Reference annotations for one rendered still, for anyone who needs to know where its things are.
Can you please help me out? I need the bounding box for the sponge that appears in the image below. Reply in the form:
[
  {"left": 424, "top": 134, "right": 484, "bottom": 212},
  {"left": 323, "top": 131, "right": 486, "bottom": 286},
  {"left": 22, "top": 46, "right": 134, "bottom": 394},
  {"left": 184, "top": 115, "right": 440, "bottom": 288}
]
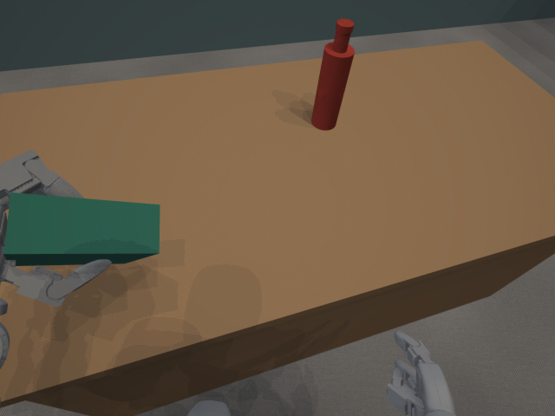
[{"left": 3, "top": 192, "right": 160, "bottom": 266}]

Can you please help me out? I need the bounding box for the right robot hand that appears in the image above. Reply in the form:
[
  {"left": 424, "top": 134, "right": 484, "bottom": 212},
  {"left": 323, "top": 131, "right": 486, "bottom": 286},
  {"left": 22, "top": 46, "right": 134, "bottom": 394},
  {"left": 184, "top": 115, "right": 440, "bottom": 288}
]
[{"left": 388, "top": 331, "right": 455, "bottom": 416}]

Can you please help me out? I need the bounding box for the left robot hand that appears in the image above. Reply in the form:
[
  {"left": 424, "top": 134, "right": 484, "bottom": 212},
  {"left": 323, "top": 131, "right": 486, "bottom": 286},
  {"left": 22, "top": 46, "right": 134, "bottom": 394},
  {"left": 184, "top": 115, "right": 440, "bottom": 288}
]
[{"left": 0, "top": 150, "right": 112, "bottom": 307}]

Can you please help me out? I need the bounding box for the table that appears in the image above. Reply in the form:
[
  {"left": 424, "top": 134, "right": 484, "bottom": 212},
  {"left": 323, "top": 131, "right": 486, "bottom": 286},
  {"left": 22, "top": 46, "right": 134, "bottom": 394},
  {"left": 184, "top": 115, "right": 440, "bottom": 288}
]
[{"left": 0, "top": 41, "right": 555, "bottom": 416}]

